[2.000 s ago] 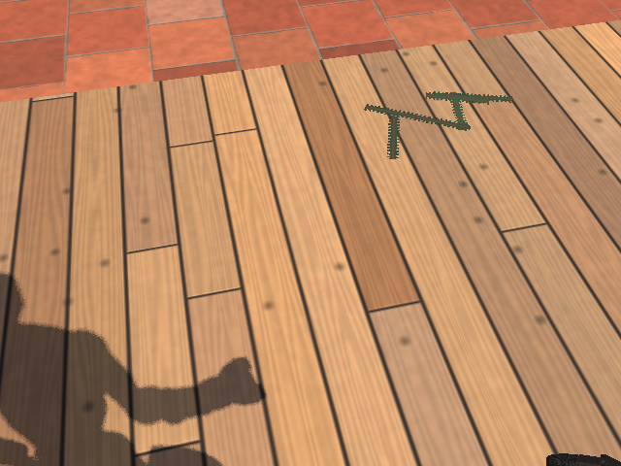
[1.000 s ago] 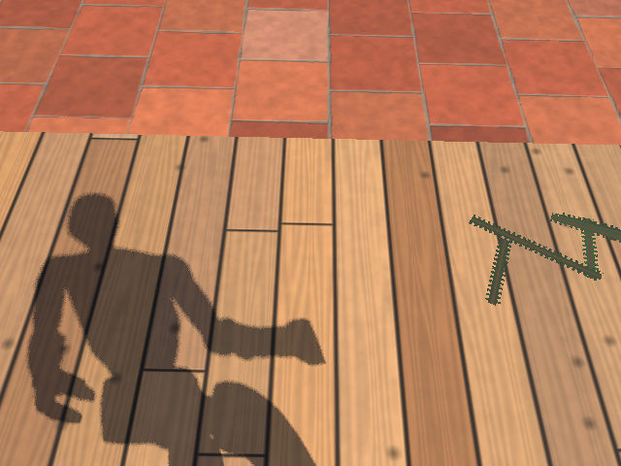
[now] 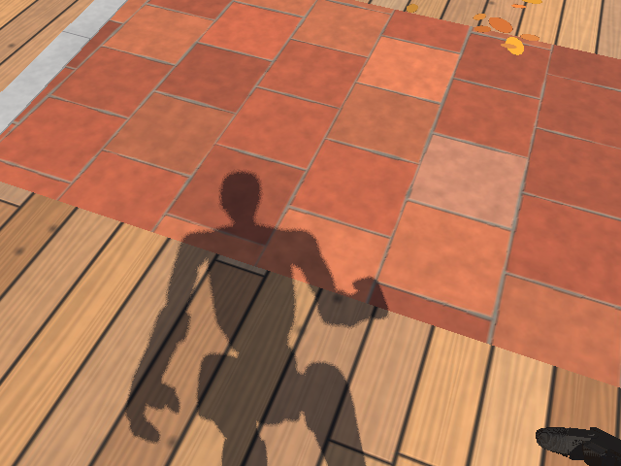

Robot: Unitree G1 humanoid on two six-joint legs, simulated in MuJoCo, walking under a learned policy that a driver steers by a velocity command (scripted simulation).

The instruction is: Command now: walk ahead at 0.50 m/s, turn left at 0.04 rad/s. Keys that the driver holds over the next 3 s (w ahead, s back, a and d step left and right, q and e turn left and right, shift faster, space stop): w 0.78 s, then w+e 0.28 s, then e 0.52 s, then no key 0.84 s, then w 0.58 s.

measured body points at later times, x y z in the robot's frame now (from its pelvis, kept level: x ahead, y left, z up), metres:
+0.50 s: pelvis +0.27 -0.04 +0.00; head +0.31 -0.05 +0.44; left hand +0.49 +0.20 -0.08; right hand +0.26 -0.33 -0.14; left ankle +0.10 +0.10 -0.70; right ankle +0.38 -0.14 -0.73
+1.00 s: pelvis +0.54 -0.01 +0.00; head +0.58 +0.00 +0.45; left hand +0.54 +0.27 -0.14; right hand +0.76 -0.26 -0.08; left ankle +0.66 +0.10 -0.73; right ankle +0.38 -0.14 -0.72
